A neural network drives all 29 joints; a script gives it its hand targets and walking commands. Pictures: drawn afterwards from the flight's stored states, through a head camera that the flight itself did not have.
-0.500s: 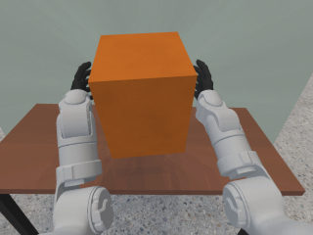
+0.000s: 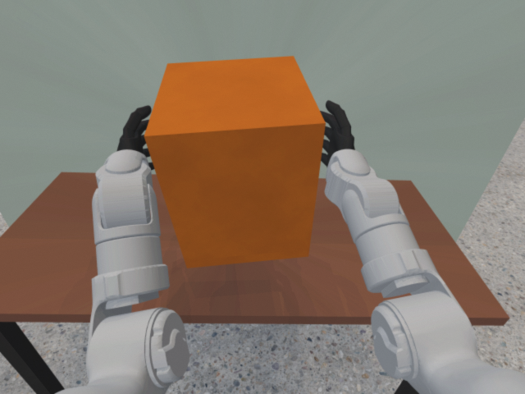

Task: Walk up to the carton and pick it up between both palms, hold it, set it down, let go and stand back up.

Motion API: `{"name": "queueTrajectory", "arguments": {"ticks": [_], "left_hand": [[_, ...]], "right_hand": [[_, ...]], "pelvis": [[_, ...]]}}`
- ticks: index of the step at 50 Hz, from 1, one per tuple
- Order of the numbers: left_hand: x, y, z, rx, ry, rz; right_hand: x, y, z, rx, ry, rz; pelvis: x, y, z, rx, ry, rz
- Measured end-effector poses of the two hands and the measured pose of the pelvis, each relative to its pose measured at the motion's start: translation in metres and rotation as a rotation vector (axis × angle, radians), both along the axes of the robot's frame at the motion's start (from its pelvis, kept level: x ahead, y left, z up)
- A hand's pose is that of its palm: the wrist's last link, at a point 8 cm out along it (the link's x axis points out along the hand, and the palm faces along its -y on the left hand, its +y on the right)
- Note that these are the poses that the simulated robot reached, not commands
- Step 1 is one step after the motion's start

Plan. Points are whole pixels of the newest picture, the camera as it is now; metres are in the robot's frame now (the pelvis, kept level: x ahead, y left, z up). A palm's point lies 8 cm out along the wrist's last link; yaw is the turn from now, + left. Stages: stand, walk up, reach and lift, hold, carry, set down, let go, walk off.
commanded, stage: hold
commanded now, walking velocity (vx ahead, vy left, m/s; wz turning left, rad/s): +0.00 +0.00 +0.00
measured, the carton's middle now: (239, 162) +0.42 +0.01 +0.22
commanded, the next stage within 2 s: none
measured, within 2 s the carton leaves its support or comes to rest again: neither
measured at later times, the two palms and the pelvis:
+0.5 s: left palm (137, 163) +0.36 +0.16 +0.25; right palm (343, 154) +0.36 -0.13 +0.26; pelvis +0.01 +0.00 +0.00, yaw +0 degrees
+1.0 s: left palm (144, 154) +0.37 +0.15 +0.26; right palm (349, 148) +0.37 -0.14 +0.26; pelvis +0.01 -0.01 +0.00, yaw +1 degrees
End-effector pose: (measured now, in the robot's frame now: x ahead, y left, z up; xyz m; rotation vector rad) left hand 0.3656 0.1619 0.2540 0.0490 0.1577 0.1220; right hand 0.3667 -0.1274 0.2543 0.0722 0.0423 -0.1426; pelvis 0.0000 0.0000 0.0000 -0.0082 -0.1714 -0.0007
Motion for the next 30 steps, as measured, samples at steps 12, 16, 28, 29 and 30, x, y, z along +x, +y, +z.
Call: {"name": "queueTrajectory", "arguments": {"ticks": [12, 16, 28, 29, 30], "left_hand": [[0.006, -0.008, -0.003, 0.000, -0.013, -0.006], [0.004, -0.009, -0.003, -0.007, -0.027, -0.011], [-0.003, -0.002, -0.004, -0.015, -0.008, -0.008], [-0.003, -0.002, -0.003, -0.011, -0.008, -0.007], [-0.003, -0.001, -0.003, -0.007, -0.009, -0.007]], "right_hand": [[0.005, -0.009, 0.001, -0.001, -0.013, 0.000], [0.002, -0.010, 0.002, -0.004, -0.027, -0.003], [-0.005, -0.002, 0.001, -0.004, -0.006, -0.006], [-0.005, -0.002, 0.001, -0.002, -0.006, -0.005], [-0.005, -0.001, 0.001, 0.000, -0.006, -0.004]], "pelvis": [[0.012, -0.003, 0.000, -0.006, -0.005, 0.010], [0.015, -0.003, -0.001, -0.009, -0.017, 0.013], [0.007, 0.001, -0.001, -0.005, -0.020, 0.001], [0.005, 0.001, 0.000, -0.005, -0.018, 0.002], [0.004, 0.001, 0.000, -0.005, -0.016, 0.002]]}}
